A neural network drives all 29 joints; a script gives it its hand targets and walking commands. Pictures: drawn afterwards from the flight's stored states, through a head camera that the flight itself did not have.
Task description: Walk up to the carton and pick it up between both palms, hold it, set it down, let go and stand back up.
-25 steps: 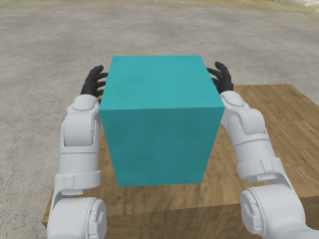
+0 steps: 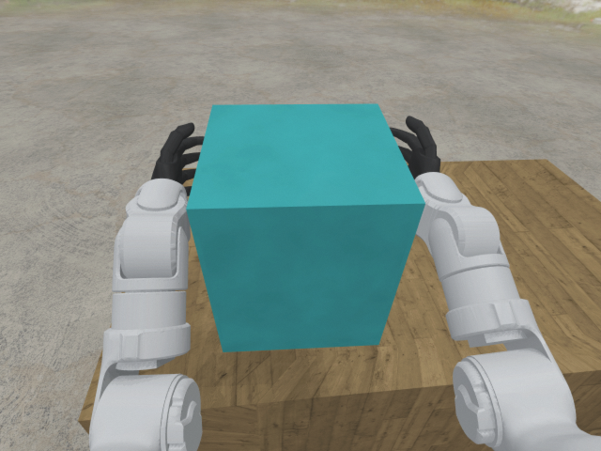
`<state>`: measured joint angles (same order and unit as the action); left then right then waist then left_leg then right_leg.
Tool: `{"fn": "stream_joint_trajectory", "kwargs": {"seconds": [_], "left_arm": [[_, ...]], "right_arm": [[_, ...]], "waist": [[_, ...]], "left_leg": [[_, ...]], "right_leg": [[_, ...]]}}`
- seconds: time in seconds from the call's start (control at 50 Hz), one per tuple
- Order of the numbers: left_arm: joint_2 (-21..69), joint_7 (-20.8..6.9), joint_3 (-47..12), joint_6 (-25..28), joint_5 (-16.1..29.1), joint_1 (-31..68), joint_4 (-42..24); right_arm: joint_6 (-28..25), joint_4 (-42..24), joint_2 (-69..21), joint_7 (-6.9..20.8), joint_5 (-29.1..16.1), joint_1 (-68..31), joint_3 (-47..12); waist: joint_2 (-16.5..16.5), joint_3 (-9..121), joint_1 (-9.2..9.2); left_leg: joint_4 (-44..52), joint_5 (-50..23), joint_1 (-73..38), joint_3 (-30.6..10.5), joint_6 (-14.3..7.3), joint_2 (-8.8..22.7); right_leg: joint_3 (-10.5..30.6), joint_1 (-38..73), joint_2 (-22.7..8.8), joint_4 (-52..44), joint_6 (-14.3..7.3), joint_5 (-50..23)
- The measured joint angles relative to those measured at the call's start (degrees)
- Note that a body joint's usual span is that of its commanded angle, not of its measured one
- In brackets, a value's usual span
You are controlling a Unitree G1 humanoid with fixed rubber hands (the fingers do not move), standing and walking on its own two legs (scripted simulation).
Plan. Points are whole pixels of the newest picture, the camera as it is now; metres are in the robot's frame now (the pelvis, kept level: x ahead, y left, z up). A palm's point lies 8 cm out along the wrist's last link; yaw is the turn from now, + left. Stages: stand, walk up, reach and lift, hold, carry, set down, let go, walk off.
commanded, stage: set down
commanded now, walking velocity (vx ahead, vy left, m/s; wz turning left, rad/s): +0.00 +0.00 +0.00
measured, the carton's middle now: (299, 229) +0.36 +0.01 +0.17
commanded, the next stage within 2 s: none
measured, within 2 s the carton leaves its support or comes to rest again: neither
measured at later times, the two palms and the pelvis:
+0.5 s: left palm (186, 196) +0.40 +0.16 +0.20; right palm (411, 198) +0.41 -0.14 +0.19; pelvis +0.00 -0.01 +0.00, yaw +0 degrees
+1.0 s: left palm (186, 227) +0.37 +0.16 +0.17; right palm (407, 220) +0.39 -0.14 +0.17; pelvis +0.00 +0.00 +0.00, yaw +0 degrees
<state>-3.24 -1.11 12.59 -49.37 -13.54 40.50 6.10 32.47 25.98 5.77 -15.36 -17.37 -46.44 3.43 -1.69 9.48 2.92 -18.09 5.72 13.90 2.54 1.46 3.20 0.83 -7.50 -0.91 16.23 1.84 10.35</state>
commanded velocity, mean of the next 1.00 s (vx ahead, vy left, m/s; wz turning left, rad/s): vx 0.00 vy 0.00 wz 0.00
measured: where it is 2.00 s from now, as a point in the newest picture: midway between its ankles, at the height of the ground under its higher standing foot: outside the picture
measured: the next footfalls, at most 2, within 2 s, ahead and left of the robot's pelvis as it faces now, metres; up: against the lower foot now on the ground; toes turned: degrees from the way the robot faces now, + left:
none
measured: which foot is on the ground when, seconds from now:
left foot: down 0.00-1.00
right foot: down 0.00-1.00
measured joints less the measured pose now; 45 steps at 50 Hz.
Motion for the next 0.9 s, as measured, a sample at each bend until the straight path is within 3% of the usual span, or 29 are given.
{"fn": "stream_joint_trajectory", "kwargs": {"seconds": [0.12, 0.24, 0.34, 0.44, 0.54, 0.72, 0.9], "left_arm": [[1.6, -0.7, 1.5, 3.2, -2.0, -0.1, -0.7], [3.6, -4.2, 7.9, 10.2, -6.9, 2.8, 5.8], [3.7, -4.4, 8.6, 15.1, -7.6, 2.8, 10.0], [4.7, -3.8, 8.6, 18.3, -7.6, 2.8, 10.7], [6.4, -3.1, 8.6, 19.8, -7.6, 1.1, 9.7], [8.9, -1.7, 8.3, 20.0, -6.9, -4.2, 4.4], [9.0, -1.3, 7.9, 20.5, -6.8, -5.2, 3.9]], "right_arm": [[-3.0, -0.8, 0.0, 1.0, 1.6, 0.4, 0.0], [-10.3, 8.6, -1.5, 5.7, 11.2, -4.4, 1.2], [-18.1, 12.6, -2.9, 6.8, 16.2, -3.0, 2.9], [-24.1, 13.0, -2.9, 6.3, 16.3, -0.2, 2.9], [-27.5, 13.1, -2.9, 6.1, 13.4, 2.5, 2.9], [-30.3, 12.3, -2.9, 6.6, 10.6, 5.8, 1.0], [-30.7, 12.1, -2.9, 6.9, 12.2, 6.1, 0.6]], "waist": [[0.0, -0.3, 0.47], [-0.1, -3.4, 0.49], [-0.3, -5.0, -0.24], [-0.3, -6.2, -0.90], [-0.3, -6.3, -1.07], [-0.3, -7.4, -1.07], [-0.3, -7.6, -1.07]], "left_leg": [[0.3, 0.0, -1.5, 0.0, 0.0, 0.0], [1.1, -0.9, -2.4, 0.0, 0.0, 0.0], [1.8, -1.2, -2.7, 0.0, 0.0, 0.0], [2.4, -1.1, -2.7, 0.0, 0.0, 0.0], [2.7, -0.9, -2.8, 0.0, 0.0, 0.0], [2.7, -0.7, -3.0, 0.0, 0.0, 0.0], [2.6, -1.0, -3.0, 0.0, 0.0, 0.0]], "right_leg": [[0.0, 1.7, 0.0, -0.8, 0.0, -0.4], [0.0, 1.8, 0.0, 0.0, 0.0, -0.3], [-0.1, 1.9, 0.0, 0.0, 0.0, -0.2], [-0.2, 1.9, 0.0, -0.6, 0.0, -0.1], [-0.2, 2.3, 0.0, -1.6, 0.0, -0.2], [-0.3, 2.9, 0.0, -2.3, 0.0, -0.5], [-0.4, 3.0, 0.0, -2.3, 0.0, -0.9]]}}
